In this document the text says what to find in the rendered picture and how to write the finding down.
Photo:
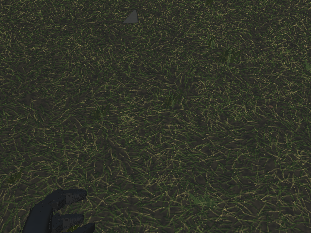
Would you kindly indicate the left robot hand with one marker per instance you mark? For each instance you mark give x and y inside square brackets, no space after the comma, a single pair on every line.
[42,220]

